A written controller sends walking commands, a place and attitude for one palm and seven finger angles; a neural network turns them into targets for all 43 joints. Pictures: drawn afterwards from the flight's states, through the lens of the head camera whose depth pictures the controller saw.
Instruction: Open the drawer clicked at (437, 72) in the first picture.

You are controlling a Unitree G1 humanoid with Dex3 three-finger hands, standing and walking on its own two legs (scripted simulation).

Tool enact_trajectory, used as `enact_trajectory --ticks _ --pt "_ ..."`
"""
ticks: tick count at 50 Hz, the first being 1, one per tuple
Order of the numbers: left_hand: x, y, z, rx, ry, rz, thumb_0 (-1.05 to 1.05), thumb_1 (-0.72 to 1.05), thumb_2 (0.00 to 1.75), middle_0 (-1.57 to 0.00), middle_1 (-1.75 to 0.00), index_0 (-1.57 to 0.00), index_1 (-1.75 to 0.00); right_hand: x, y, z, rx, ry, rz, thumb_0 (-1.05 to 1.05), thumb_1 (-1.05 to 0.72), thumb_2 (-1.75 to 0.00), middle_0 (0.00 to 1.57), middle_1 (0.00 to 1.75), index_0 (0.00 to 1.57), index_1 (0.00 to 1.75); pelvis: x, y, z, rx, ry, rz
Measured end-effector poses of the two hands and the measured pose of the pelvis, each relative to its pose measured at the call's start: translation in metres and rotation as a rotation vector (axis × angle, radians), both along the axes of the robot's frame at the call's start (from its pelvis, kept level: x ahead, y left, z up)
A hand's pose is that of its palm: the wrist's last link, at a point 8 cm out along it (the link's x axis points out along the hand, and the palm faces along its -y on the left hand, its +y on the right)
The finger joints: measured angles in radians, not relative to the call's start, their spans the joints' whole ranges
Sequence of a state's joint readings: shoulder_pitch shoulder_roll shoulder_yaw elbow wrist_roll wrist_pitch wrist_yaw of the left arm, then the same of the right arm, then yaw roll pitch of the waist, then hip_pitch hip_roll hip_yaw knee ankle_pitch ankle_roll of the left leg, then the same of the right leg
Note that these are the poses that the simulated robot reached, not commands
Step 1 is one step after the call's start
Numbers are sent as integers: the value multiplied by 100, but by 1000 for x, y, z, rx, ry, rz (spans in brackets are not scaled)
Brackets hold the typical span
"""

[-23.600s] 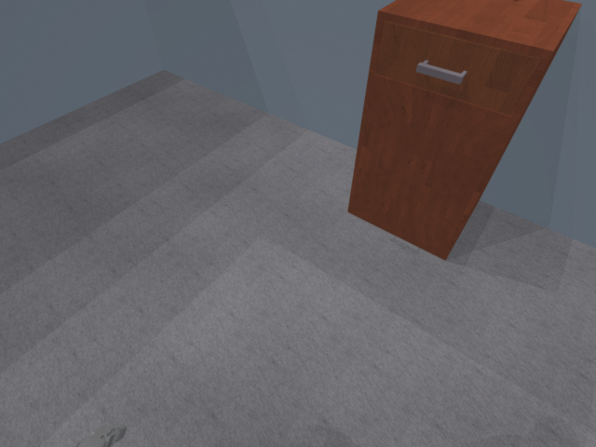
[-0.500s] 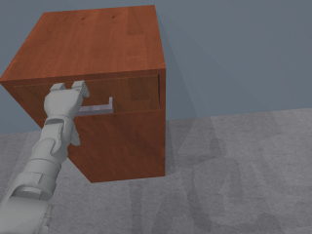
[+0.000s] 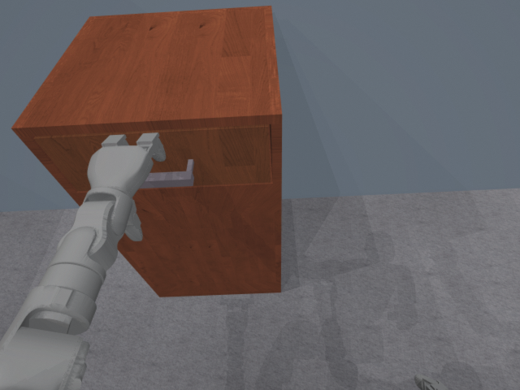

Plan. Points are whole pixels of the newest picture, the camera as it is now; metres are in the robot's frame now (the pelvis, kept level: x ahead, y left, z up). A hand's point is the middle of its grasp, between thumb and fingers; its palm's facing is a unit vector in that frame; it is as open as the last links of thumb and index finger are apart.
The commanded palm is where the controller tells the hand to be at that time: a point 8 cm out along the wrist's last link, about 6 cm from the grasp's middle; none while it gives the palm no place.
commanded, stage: re-aim the fingers above the handle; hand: left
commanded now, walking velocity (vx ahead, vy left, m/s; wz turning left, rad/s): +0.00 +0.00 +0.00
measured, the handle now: (160, 172) +0.50 +0.23 +0.01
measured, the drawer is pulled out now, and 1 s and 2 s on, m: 0.00 0.00 0.00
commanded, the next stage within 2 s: lower the fingers behind the handle in 1.86 s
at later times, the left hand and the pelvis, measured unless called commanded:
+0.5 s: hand (131, 187) +0.42 +0.25 +0.07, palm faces +0.02 -0.02 -1.00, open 13.8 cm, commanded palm +0.39 +0.25 +0.13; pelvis +0.00 +0.00 +0.00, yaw -2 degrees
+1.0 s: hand (120, 182) +0.42 +0.26 +0.07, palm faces +0.01 +0.01 -1.00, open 13.8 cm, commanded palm +0.39 +0.25 +0.13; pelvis +0.00 +0.01 +0.00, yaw -2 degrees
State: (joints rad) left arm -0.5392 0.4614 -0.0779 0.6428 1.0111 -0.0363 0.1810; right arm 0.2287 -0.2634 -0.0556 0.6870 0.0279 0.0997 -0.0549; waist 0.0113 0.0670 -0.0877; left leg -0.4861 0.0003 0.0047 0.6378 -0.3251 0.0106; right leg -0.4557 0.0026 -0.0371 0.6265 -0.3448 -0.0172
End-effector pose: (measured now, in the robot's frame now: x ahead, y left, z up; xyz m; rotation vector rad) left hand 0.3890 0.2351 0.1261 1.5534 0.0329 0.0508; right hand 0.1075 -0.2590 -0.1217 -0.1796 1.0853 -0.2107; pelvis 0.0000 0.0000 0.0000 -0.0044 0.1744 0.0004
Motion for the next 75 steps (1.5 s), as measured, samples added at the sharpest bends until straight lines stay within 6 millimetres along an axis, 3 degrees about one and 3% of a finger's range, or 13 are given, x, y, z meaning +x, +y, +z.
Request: enact_trajectory --ticks 9,17,30,41,47,53,56,59,64,69,75 --pt "18 5 -1 7 65 72 0 -49 30 -32 -120 -32 -120 -32 -7 -4 2 58 -65 1 -90 -89 20 30 20 30 0 -3 1 5 7 -18" --pt "13 -4 -6 -27 63 -10 0 -49 30 -32 -120 -32 -120 -48 -13 -2 -16 86 -96 1 -90 -89 20 30 20 30 2 0 2 3 6 -29" --pt "4 19 -2 15 10 72 0 -49 30 -32 -120 -32 -120 -33 0 0 -3 37 -65 1 -90 -90 20 30 20 30 -5 7 1 -1 3 -17" --pt "13 -18 -3 -32 31 -54 0 -49 30 -32 -120 -32 -120 -22 13 4 4 -8 -49 1 -90 -89 20 30 20 30 -6 13 1 0 -7 -23" --pt "15 7 1 7 -10 34 0 -49 30 -32 -120 -32 -120 -30 14 1 15 9 -62 1 -90 -89 21 30 20 30 -6 12 1 2 4 -40" --pt "1 34 0 25 40 126 0 -49 30 -32 -120 -32 -120 -38 10 -2 18 49 -61 1 -90 -89 21 30 20 30 -3 11 2 -2 2 -26" --pt "-6 25 -6 5 84 84 0 -49 30 -32 -120 -32 -120 -37 6 0 -1 57 -49 1 -90 -89 21 30 20 30 -2 11 3 -4 -10 -12" --pt "-8 4 -10 -18 88 -14 0 -49 30 -32 -120 -32 -120 -31 2 2 -23 44 -41 1 -90 -89 21 30 20 30 -3 11 2 -5 -18 -4" --pt "0 -22 -3 -36 0 -113 0 -49 30 -33 -120 -32 -120 -22 1 5 -33 1 -43 1 -90 -90 20 30 20 30 -7 10 1 -2 -17 -14" --pt "13 -1 11 8 -72 15 0 -49 30 -32 -120 -32 -120 -22 5 3 -3 -14 -51 1 -90 -90 20 30 20 30 -10 7 1 3 -4 -34" --pt "6 37 5 53 76 196 0 -49 30 -32 -120 -32 -120 -30 7 -2 28 20 -56 1 -90 -89 20 30 20 30 -6 4 3 4 0 -32"
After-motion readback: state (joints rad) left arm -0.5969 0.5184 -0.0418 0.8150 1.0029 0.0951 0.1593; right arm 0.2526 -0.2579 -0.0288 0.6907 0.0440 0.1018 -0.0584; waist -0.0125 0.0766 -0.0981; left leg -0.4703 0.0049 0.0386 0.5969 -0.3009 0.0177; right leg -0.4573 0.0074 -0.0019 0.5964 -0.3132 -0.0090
